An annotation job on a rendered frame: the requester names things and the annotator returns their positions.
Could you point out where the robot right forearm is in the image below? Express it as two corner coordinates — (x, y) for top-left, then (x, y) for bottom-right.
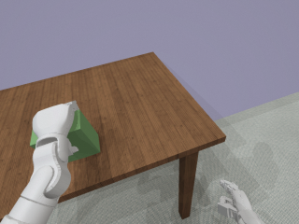
(236, 209), (265, 224)

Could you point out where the robot left hand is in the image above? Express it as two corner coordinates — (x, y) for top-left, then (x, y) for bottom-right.
(32, 100), (79, 156)

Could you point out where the table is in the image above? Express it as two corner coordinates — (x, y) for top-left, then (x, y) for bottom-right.
(0, 52), (226, 222)

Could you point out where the robot right hand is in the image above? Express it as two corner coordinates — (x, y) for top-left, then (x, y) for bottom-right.
(218, 179), (253, 222)

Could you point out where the robot left forearm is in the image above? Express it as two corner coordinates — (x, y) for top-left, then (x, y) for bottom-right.
(0, 133), (71, 224)

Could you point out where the sponge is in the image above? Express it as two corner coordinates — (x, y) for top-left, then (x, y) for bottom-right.
(30, 110), (101, 162)

